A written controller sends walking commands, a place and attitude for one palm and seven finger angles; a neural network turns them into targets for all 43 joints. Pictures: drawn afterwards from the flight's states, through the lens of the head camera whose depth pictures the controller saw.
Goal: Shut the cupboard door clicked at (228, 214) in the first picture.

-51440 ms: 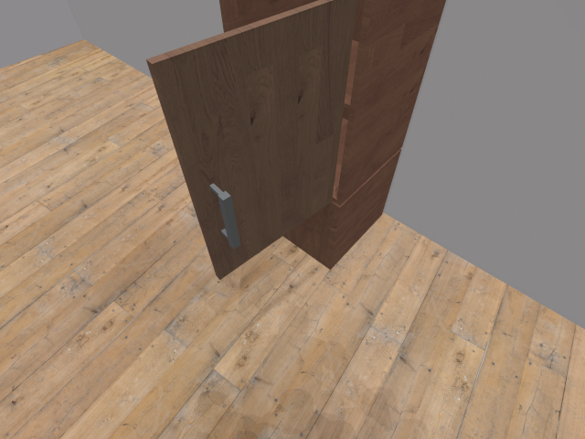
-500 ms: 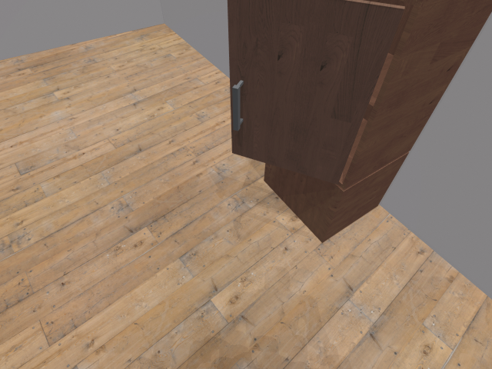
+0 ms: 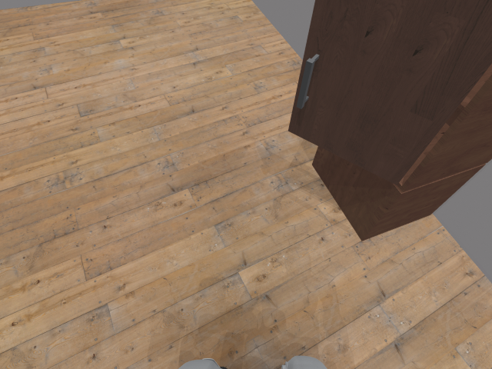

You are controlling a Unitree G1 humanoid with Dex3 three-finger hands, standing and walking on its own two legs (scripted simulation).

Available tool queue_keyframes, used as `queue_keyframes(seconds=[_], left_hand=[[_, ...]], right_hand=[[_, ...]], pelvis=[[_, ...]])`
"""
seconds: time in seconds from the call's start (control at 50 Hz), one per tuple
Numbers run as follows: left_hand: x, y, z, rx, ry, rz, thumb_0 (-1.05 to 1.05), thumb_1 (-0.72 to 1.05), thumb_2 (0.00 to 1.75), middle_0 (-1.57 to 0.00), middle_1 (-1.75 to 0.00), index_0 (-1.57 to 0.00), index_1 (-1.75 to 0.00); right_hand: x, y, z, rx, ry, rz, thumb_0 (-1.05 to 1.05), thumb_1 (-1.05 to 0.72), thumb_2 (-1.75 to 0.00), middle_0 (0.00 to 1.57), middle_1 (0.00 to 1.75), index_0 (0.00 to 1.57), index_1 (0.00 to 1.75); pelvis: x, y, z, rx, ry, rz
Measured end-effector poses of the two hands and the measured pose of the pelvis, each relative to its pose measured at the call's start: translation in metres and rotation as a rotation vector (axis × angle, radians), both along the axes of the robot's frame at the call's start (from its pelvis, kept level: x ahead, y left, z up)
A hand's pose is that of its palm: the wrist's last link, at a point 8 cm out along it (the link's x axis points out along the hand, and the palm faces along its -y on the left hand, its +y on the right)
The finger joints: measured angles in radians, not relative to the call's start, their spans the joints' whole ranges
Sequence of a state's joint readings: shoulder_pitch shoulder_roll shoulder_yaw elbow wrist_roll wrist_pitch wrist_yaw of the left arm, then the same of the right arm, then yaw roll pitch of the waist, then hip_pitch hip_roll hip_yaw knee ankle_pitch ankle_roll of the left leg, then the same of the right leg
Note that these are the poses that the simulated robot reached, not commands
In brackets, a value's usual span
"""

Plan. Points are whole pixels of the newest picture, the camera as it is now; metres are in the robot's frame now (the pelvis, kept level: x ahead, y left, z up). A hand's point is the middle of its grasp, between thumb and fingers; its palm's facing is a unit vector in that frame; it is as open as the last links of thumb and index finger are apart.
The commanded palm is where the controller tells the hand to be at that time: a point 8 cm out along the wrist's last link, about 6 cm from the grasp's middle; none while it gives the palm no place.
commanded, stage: walk to a spot facing it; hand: left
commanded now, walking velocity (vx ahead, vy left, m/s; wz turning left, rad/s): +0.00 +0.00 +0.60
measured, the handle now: (307, 82) +0.89 -0.16 -0.09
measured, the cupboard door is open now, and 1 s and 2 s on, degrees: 34 34 34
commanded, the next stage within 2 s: turn to face it in 1.16 s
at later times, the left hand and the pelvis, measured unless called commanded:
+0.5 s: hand out of the picture +0.02 +0.16 -0.14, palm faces +0.30 -0.90 -0.31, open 7.4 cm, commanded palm none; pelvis +0.02 -0.06 +0.01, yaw +20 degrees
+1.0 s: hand out of the picture +0.02 +0.21 -0.14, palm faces +0.58 -0.76 -0.28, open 7.4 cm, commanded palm none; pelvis +0.09 -0.02 +0.00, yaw +38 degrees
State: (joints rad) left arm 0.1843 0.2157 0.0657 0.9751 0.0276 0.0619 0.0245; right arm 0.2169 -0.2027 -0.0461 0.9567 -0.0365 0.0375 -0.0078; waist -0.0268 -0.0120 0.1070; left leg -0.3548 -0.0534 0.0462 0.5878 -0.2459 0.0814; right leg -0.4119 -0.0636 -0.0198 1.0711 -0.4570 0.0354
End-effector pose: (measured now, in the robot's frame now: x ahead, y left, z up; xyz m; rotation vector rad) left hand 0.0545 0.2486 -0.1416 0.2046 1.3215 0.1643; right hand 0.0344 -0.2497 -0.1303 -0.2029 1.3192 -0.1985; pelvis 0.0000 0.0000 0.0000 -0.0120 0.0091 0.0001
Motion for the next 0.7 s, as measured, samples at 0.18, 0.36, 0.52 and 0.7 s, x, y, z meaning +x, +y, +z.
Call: queue_keyframes(seconds=[0.18, 0.36, 0.52, 0.7], left_hand=[[0.007, 0.004, 0.025, 0.04, -0.094, 0.076, 0.01, 0.9, 0.9, -0.2, -0.3, -0.2, -0.3], [-0.012, -0.025, 0.033, 0.107, -0.147, 0.179, 0.0, 0.9, 0.9, -0.2, -0.3, -0.2, -0.3], [-0.057, -0.055, 0.033, 0.074, -0.073, 0.314, 0.01, 0.9, 0.9, -0.2, -0.3, -0.2, -0.3], [-0.125, -0.053, -0.001, 0.011, -0.015, 0.526, 0.0, 0.9, 0.9, -0.2, -0.3, -0.2, -0.3]], right_hand=[[0.021, -0.014, 0.011, -0.003, 0.03, 0.098, 0.01, -0.9, -0.9, 0.2, 0.3, 0.2, 0.3], [0.07, -0.054, -0.008, 0.012, 0.016, 0.202, 0.01, -0.9, -0.9, 0.2, 0.3, 0.2, 0.3], [0.129, -0.045, -0.001, 0.036, -0.032, 0.332, 0.01, -0.91, -0.9, 0.2, 0.3, 0.2, 0.29], [0.203, 0.033, -0.001, 0.039, -0.128, 0.578, 0.01, -0.91, -0.9, 0.2, 0.3, 0.2, 0.29]], pelvis=[[0.001, -0.015, 0.013, -0.019, 0.039, 0.117], [0.008, -0.054, 0.002, 0.012, 0.047, 0.247], [0.019, -0.06, 0.01, 0.047, 0.018, 0.371], [0.023, -0.036, -0.009, 0.029, 0.022, 0.513]])
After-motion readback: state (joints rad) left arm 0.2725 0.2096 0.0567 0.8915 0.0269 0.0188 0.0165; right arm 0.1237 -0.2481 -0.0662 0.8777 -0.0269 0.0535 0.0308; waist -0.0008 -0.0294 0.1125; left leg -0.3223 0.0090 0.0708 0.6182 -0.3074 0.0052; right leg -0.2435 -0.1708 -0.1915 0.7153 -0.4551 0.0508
